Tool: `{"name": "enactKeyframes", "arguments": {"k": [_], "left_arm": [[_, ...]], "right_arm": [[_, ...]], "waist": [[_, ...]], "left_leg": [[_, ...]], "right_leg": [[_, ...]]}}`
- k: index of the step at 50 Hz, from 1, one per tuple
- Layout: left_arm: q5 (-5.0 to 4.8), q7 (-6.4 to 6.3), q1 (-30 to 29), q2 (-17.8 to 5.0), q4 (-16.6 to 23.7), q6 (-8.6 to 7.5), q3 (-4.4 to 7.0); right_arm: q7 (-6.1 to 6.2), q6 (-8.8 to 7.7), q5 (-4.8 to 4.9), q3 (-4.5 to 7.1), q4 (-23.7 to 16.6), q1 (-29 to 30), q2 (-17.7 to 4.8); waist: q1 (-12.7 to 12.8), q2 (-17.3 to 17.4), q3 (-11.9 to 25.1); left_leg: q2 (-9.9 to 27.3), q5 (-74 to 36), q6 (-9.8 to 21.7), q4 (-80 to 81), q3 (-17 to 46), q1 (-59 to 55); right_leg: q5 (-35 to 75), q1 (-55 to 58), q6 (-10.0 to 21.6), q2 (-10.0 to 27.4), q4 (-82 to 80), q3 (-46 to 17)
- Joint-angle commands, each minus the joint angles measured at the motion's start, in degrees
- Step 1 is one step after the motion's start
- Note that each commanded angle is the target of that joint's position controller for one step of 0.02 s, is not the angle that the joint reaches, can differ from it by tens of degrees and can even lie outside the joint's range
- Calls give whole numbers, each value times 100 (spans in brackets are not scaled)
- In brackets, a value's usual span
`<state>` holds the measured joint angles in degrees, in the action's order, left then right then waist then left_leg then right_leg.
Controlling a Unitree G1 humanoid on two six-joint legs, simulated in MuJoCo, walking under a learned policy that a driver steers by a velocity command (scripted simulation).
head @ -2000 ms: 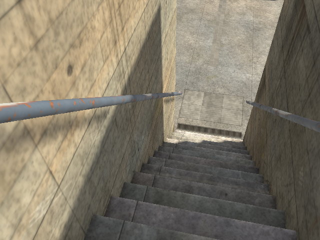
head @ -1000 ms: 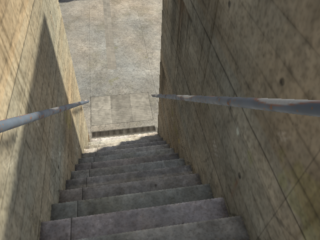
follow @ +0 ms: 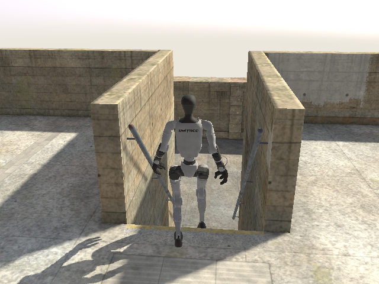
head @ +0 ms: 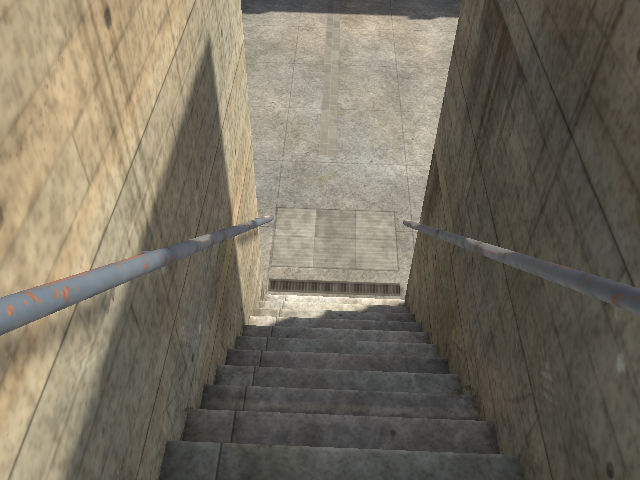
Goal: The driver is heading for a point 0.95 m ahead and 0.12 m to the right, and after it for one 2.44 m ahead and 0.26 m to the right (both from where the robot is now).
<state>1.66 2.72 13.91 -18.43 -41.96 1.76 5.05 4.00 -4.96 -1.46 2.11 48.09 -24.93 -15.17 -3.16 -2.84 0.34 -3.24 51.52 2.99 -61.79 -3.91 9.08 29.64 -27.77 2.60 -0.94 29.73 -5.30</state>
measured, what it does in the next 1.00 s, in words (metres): goes down: right foot 0.21 m lower, then left foot 0.21 m lower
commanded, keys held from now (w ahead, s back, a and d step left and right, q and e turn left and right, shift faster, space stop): w+e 0.42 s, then w+q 0.58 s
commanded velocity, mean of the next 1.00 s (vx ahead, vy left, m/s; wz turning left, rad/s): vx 0.50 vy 0.00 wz -0.12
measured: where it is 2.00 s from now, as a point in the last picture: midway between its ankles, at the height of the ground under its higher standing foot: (339, 445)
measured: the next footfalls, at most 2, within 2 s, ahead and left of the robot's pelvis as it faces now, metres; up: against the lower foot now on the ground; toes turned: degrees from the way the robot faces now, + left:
right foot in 0.08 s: +0.14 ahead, -0.10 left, -0.21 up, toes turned -3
left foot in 0.58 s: +0.39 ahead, +0.00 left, -0.42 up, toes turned -19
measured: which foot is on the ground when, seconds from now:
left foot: down 0.00-0.08, up 0.10-0.56, down 0.58-1.00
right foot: up 0.00-0.06, down 0.08-0.60, up 0.62-1.00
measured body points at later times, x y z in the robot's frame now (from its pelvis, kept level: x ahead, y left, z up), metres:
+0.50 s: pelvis +0.25 -0.05 -0.20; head +0.21 -0.08 +0.24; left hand +0.30 +0.20 -0.32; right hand +0.29 -0.33 -0.34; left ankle +0.41 +0.03 -0.90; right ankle +0.10 -0.10 -0.84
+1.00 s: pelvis +0.49 -0.11 -0.44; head +0.48 -0.08 +0.01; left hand +0.69 +0.08 -0.56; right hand +0.37 -0.33 -0.57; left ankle +0.35 +0.01 -1.05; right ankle +0.59 -0.25 -1.15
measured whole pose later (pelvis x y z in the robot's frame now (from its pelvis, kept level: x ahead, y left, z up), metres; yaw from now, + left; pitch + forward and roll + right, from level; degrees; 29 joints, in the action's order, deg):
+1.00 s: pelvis +0.49 -0.11 -0.44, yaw -7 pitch +0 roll +1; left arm 1.2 -0.6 8.7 -13.1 -49.1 -3.0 1.3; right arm 1.6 -2.6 -0.6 0.0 54.2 -32.2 -9.2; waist -7.3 -4.9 3.7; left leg -11.7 49.1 7.4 -71.4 8.2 14.9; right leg 27.8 -26.9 1.1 -0.6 33.2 -3.7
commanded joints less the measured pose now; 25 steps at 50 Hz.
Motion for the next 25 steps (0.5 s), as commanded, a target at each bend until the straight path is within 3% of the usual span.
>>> {"name": "enactKeyframes", "arguments": {"k": [1,2,3,4,5,6,7,8,9,10,11,12,13,14,15,16,17,19,22,23,25], "left_arm": [[-64,-138,-70,-45,377,-100,-59],[-108,-226,729,-296,65,-130,-4],[2,-244,1670,-397,-306,-173,59],[-11,-231,2368,-676,-721,-140,194],[5,-155,2322,-747,-669,-152,37],[-376,-103,2414,-771,-566,-95,69],[-428,-153,2394,-827,-580,-145,110],[-411,-213,1997,-782,-510,-149,71],[-269,-284,1743,-980,-488,-230,125],[-197,-297,1578,-806,-485,-241,36],[-186,-366,1414,-347,-584,-281,-167],[-304,-479,939,22,-435,-336,-364],[-281,-502,976,67,-431,-386,-378],[-202,-501,1244,-239,-562,-409,-275],[-214,-511,1246,-250,-723,-465,-207],[-334,-528,1439,-115,-748,-494,-249],[-414,-587,1378,37,-830,-560,-270],[-318,-556,1211,158,-761,-482,-306],[-174,-498,1199,172,-626,-387,-287],[-139,-499,1261,203,-627,-396,-280],[-35,-507,1503,191,-768,-379,-275]], "right_arm": [[-20,17,-229,143,-30,-186,-744],[-98,17,-183,157,-72,-176,-807],[-94,-15,-110,134,-73,-26,-852],[20,131,-38,137,11,166,-547],[-30,188,71,47,-319,-269,-144],[-21,206,83,-42,-496,-335,-293],[-33,200,-150,8,-495,-59,-537],[-61,235,-239,14,-477,-6,-516],[-94,293,-253,-23,-478,189,-469],[-77,409,-317,-1,-390,681,-485],[-89,403,-242,8,-441,1005,-396],[-173,444,-112,-87,-630,1404,-233],[-224,497,-297,-117,-551,1380,-65],[-230,493,-321,-54,-146,679,-69],[-238,435,-232,85,-50,516,-413],[-269,381,-182,131,-146,690,-542],[-292,326,-192,67,-383,1016,-464],[-370,329,-250,-12,-579,1517,-190],[-382,340,-197,62,-505,1312,-160],[-424,245,-148,79,-466,1313,-211],[-457,66,-155,83,-554,1450,-189]], "waist": [[-85,718,-249],[263,736,229],[765,465,247],[1205,-414,-65],[496,-1070,351],[626,-634,920],[704,74,549],[426,194,285],[345,-97,270],[293,166,-241],[131,497,-747],[-97,504,-1113],[-33,375,-960],[-108,66,-408],[-184,188,-263],[-86,1,-185],[-17,-107,-276],[282,-21,-221],[285,-332,-244],[432,-423,-405],[823,-576,-584]], "left_leg": [[1435,-5184,670,-186,1034,693],[1384,-6473,606,-1069,807,607],[1080,-6992,383,-2645,412,1134],[228,-4437,214,-5746,59,2086],[0,27,33,-7199,-104,4864],[396,-570,-33,-6909,206,5550],[404,-1081,-212,-6343,473,5517],[459,-880,-262,-6141,537,5455],[666,-1704,-317,-5406,835,5423],[660,-2051,-400,-5276,735,5528],[870,-3659,-480,-3819,918,5713],[688,-4799,-773,-2225,606,4767],[610,-5363,-870,-1674,428,3963],[599,-5915,-782,-1758,449,3355],[644,-6766,-726,-970,671,3580],[576,-7135,-592,-400,732,3577],[502,-8002,-589,535,751,3414],[254,-8718,-502,1291,573,2644],[22,-8559,-370,1701,549,1870],[-10,-8454,-349,2022,505,1868],[1,-7963,-223,2477,652,2139]], "right_leg": [[-531,883,290,237,-277,630],[-1080,1552,468,49,-380,743],[-649,2657,597,-150,-808,960],[-46,3206,1248,625,-1881,-152],[3884,5217,1153,1482,1369,-713],[3849,5528,1397,1815,1282,-1474],[1188,4242,1860,1847,498,-1784],[-866,3131,2052,1918,178,-2132],[-3948,2340,2356,2023,-373,-2964],[-4917,1467,2275,1773,-581,-3002],[-5117,926,1748,1292,-441,-2401],[-4760,-555,1443,843,-484,-1952],[-4098,-1026,1326,561,-295,-1871],[-3154,-711,1316,594,-131,-1974],[-3150,-160,1193,389,458,-1851],[-2977,215,1106,294,742,-1903],[-3796,27,1119,126,914,-1951],[-4904,-237,1048,-180,1190,-1897],[-4358,-284,956,-309,2055,-1894],[-4123,-61,875,-380,2458,-1796],[-3319,624,930,-361,3067,-1776]]}}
